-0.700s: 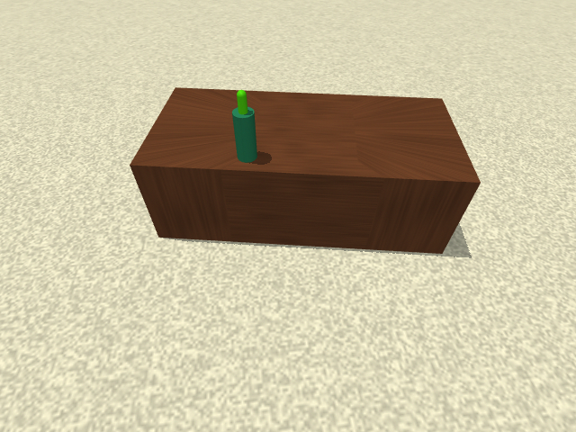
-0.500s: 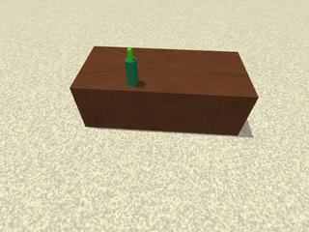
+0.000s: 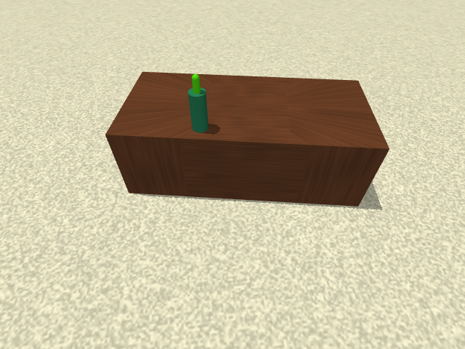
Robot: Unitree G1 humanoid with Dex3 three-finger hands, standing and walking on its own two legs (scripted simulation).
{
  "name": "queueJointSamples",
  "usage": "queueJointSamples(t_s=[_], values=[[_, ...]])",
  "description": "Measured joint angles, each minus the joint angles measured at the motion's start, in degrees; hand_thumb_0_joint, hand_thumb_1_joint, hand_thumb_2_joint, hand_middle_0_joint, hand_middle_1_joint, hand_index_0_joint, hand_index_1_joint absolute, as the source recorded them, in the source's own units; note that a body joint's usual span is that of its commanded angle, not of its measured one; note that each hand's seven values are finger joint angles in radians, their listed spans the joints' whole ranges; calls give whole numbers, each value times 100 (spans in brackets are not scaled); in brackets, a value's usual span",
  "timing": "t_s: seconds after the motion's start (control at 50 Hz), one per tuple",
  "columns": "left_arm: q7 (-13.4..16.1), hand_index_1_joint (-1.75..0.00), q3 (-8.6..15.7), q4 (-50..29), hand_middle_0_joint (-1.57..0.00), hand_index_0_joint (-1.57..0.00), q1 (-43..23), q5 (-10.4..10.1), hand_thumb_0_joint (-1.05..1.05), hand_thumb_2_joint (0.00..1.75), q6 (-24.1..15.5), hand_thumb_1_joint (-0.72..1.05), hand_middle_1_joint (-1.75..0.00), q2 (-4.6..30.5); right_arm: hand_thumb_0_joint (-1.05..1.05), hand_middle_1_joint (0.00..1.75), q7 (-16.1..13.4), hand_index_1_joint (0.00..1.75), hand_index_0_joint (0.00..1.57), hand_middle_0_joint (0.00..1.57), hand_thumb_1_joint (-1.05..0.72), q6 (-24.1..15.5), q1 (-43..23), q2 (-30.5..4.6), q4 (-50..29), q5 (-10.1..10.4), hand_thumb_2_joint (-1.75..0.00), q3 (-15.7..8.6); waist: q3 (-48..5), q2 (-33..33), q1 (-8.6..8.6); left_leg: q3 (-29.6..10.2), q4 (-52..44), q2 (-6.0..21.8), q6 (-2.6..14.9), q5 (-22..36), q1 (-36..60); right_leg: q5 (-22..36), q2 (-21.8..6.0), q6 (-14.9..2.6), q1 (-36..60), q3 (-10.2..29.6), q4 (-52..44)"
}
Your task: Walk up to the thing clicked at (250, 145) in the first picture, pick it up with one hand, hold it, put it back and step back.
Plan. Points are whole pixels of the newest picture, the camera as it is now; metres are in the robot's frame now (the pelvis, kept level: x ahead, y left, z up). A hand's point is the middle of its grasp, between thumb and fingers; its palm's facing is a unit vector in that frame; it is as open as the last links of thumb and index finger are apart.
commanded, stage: stand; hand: left
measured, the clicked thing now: (198, 103) +1.14 +0.15 -0.23
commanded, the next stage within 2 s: walk up in 0.42 s
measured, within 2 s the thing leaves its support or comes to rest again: neither
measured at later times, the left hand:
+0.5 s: hand out of the picture +0.07 +0.26 -0.16, palm faces -0.02 -0.94 -0.33, open 7.4 cm
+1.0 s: hand out of the picture +0.17 +0.22 -0.14, palm faces +0.00 -0.92 -0.39, open 7.4 cm
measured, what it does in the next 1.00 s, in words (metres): walks ahead: right foot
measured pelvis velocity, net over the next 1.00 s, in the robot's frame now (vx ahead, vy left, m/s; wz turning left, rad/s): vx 0.15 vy -0.06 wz -0.01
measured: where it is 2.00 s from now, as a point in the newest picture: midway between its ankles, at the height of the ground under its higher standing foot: (245, 280)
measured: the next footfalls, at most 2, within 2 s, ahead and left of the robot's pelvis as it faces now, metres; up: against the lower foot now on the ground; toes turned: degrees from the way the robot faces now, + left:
right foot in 0.70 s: +0.13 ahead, -0.15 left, +0.00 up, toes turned -5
left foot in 1.14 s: +0.40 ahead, +0.07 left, +0.00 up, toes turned +3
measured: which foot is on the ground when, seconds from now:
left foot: down 0.00-0.72, up 0.74-1.00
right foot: down 0.00-0.54, up 0.56-0.68, down 0.70-1.00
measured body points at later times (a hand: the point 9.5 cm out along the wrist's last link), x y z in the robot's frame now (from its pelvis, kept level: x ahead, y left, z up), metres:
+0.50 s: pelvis +0.01 +0.00 +0.00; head +0.01 +0.00 +0.45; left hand +0.08 +0.31 -0.13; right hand +0.08 -0.30 -0.13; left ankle +0.00 +0.12 -0.74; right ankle -0.01 -0.12 -0.74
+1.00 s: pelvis +0.15 -0.06 -0.01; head +0.16 -0.07 +0.44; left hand +0.17 +0.27 -0.11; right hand +0.22 -0.38 -0.13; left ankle +0.26 +0.10 -0.70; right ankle +0.09 -0.15 -0.75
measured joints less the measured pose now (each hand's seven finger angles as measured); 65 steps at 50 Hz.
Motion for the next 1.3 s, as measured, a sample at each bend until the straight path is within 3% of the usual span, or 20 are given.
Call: queueJointSamples(t_s=[0.42,0.52,0.58,0.64,0.68,0.72,0.74,0.8,0.86,0.92,1.02,1.1,1.16,1.2,1.26,1.3], values=[[4,-30,27,23,-20,-20,43,3,0,90,10,90,-30,20,0,29,2,30,20,20,-91,11,37,7,6,-1,-90,-5,26,-22,-5,15,-38,-11,16,-3,42,8,-11,17,44,14,-52],[-230,-30,270,-274,-20,-20,388,120,0,90,-39,90,-30,144,0,30,193,30,20,20,-91,-84,394,-53,-283,-150,-90,-261,-221,-74,43,58,675,-50,273,-1059,-211,-1362,2,-230,-328,109,907],[-261,-30,370,-381,-20,-20,507,143,0,90,-24,90,-30,300,0,30,229,30,20,21,-91,-186,535,-119,-456,-172,-90,-402,-166,-136,44,155,664,-36,231,-519,-166,-1489,-13,-262,-663,123,1594],[-297,-30,422,-426,-20,-20,534,152,1,90,5,90,-30,452,0,30,240,30,20,21,-91,-239,688,-130,-628,-190,-90,-497,4,-260,-62,240,513,-47,150,-629,83,-1646,-98,-222,-1061,162,2011],[-348,-30,432,-504,-20,-20,531,139,1,90,-49,90,-30,466,0,30,266,30,20,21,-91,-189,821,-223,-680,-194,-90,-539,89,-192,-126,216,474,23,107,-726,233,-1474,-154,-226,-1169,130,1774],[-369,-30,459,-618,-20,-20,562,129,1,90,-180,90,-30,432,0,30,281,30,20,21,-91,-84,931,-364,-677,-192,-90,-578,157,5,-136,156,818,194,71,-1016,249,-528,-119,-128,-1019,-50,1430],[-355,-30,487,-694,-20,-20,599,137,1,90,-262,90,-30,416,0,30,275,30,20,21,-91,-29,985,-421,-665,-180,-90,-588,164,129,-129,94,1307,306,154,-1227,104,-191,-28,-119,-922,-156,1365],[-281,-30,527,-859,-20,-20,762,168,0,90,-351,90,-30,354,1,29,237,30,20,20,-91,109,1038,-436,-600,-144,-90,-564,96,227,12,-222,3157,61,195,-1634,-649,-556,79,-250,-670,-251,1384],[-245,-30,471,-915,-20,-20,959,88,0,90,-341,90,-30,262,1,29,278,30,20,20,-91,31,1002,-455,-670,-86,-90,-511,73,277,101,-223,3912,-54,197,-1229,-1329,-528,110,-278,-182,-267,868],[-219,-30,412,-942,-20,-20,1144,22,0,90,-375,90,-30,195,1,29,328,30,20,20,-91,-50,915,-470,-839,-48,-90,-490,116,347,151,-356,3797,8,152,-659,-1847,-472,181,-266,230,-266,405],[-219,-31,395,-1078,-21,-20,1277,26,1,90,-361,90,-30,191,1,29,426,30,20,20,-91,-15,770,-389,-1082,-76,-90,-466,274,332,124,-293,2554,242,10,-81,-2171,-678,252,-265,739,-407,86],[-212,-31,375,-1242,-21,-20,1306,31,1,90,-363,90,-30,248,1,29,471,30,20,20,-91,13,601,-287,-1187,-109,-90,-445,385,244,209,103,1532,369,118,404,-1976,-1094,285,-188,993,-493,221],[-184,-31,352,-1291,-21,-20,1381,-7,1,90,-313,90,-30,346,1,29,445,30,20,20,-91,-52,471,-162,-1293,-159,-90,-456,368,-14,276,350,1245,219,227,488,-1668,-1658,115,-115,995,-458,764],[-125,-31,352,-1275,-21,-20,1319,-63,1,90,-220,90,-30,357,1,29,413,30,20,20,-91,-166,344,-67,-1458,-246,-90,-462,492,-309,283,557,1485,26,247,202,-1588,-1778,-187,-222,565,-268,2003],[-85,-30,234,-1272,-20,-20,1255,-116,1,90,-140,90,-30,238,0,29,343,30,20,20,-91,-299,343,-64,-1727,-126,-90,-472,519,-138,91,482,1604,117,321,-128,-1380,-1817,157,-334,-475,228,4184],[-116,-30,190,-1318,-20,-20,1260,-134,1,90,-156,90,-30,270,0,29,281,30,20,20,-91,-296,445,-22,-1792,-38,-90,-421,442,-157,41,514,1302,142,290,-137,-1035,-1517,182,-352,-1046,426,4724]])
